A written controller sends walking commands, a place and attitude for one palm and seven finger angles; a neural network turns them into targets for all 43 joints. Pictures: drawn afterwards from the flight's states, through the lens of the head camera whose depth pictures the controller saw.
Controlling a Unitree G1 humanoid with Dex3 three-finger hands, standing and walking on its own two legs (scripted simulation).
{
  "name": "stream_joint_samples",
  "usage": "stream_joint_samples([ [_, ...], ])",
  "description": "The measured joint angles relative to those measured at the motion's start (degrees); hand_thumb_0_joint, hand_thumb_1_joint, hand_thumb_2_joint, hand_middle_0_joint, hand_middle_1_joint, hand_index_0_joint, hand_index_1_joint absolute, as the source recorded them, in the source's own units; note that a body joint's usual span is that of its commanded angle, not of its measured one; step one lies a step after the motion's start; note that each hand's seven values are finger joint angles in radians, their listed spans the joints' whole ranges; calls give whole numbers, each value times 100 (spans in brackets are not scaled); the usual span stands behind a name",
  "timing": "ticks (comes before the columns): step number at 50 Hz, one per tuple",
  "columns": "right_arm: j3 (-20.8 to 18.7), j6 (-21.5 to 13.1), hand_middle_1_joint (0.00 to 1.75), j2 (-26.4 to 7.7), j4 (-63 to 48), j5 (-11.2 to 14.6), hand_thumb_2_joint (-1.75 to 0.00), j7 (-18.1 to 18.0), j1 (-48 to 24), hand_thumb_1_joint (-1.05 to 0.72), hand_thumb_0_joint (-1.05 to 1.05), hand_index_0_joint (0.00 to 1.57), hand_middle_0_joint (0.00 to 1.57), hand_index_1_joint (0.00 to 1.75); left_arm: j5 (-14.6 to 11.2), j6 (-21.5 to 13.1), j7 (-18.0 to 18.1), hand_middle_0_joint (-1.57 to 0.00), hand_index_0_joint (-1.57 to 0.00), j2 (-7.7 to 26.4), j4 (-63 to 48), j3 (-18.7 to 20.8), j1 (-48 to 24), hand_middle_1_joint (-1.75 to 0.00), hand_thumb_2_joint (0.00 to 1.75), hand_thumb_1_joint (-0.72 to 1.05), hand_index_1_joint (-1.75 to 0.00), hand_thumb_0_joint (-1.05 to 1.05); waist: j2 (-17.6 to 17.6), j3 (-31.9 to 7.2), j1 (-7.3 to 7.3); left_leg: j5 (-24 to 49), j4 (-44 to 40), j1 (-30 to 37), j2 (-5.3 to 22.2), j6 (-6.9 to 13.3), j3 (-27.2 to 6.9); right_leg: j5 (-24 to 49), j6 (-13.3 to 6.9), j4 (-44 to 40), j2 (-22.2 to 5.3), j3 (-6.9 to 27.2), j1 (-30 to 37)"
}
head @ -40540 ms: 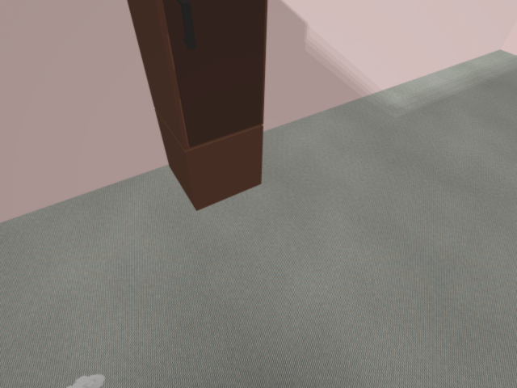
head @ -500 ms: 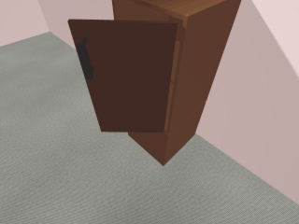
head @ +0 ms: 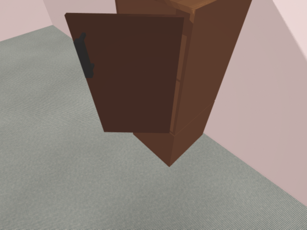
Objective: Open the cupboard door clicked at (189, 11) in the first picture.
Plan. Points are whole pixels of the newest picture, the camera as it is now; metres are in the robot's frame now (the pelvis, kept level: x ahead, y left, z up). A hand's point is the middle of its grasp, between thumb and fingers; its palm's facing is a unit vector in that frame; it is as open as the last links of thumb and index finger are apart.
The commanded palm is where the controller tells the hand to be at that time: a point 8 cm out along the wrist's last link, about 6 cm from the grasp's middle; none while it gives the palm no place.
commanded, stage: look again from close up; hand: left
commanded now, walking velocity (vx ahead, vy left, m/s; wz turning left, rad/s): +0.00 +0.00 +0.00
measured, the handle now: (86, 55) +0.60 +0.25 +0.14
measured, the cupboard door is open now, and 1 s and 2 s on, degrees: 44 44 44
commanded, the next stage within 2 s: shuffle to correct the standing spot in 0.40 s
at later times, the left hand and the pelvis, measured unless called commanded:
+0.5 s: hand out of the picture +0.02 +0.19 -0.18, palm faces -0.01 -0.98 -0.22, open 7.4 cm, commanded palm none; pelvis +0.00 +0.01 +0.00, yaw -1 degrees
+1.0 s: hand out of the picture +0.08 +0.21 -0.18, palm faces -0.01 -0.98 -0.20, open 7.4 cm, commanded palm none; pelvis +0.06 +0.02 +0.00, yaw -2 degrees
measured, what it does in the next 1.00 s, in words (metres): lifts its right foot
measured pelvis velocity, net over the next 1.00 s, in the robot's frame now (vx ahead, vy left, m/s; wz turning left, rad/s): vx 0.06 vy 0.02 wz -0.03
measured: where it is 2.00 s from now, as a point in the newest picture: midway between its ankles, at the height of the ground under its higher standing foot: outside the picture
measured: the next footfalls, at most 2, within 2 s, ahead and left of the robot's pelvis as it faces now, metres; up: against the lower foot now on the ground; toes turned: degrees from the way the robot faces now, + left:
right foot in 1.04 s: +0.12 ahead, -0.10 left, +0.00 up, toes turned -7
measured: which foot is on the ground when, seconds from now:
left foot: down 0.00-1.00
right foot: down 0.00-0.80, up 0.82-1.00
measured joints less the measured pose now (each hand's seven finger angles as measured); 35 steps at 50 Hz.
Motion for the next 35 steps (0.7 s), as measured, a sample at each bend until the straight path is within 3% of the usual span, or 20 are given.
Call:
stream_joint_samples([
  [8,47,-73,30,-101,-246,-4,-90,-27,-59,-93,2,20,20,30,-8,53,-13,-20,-20,175,-174,20,-48,-30,90,91,-30,1,-79,-130,36,-186,203,37,-140,104,101,-297,74,422,-165,83,-77],
  [19,104,-69,30,-87,-265,1,-90,0,-241,-93,1,20,20,30,-4,109,-54,-20,-20,457,-348,32,-222,-30,90,91,-30,1,-251,-146,85,-92,7,134,-171,121,203,-242,101,362,-206,177,-79],
  [28,123,-65,30,-92,-183,4,-90,19,-251,-91,1,20,20,30,2,146,-93,-20,-20,493,-318,32,-218,-30,90,91,-30,1,-281,-85,106,-24,-85,150,-166,121,223,-180,100,299,-200,196,-86],
  [35,69,34,30,-135,-171,-36,-90,108,-11,-91,1,20,20,30,42,172,-171,-20,-20,433,-290,91,60,-30,90,91,-30,1,-229,-162,139,-360,351,27,-152,162,176,-422,87,506,-193,152,-77],
])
